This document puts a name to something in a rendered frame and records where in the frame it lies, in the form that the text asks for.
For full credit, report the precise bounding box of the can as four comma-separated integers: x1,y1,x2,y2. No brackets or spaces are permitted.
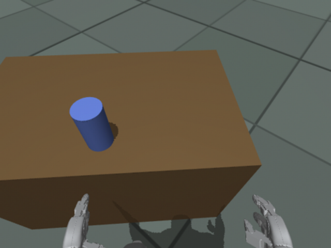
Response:
70,97,114,151

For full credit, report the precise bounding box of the right robot hand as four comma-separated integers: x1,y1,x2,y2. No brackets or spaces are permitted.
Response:
244,194,293,248

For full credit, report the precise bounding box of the left robot hand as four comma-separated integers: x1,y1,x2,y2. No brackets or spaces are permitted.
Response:
63,193,105,248

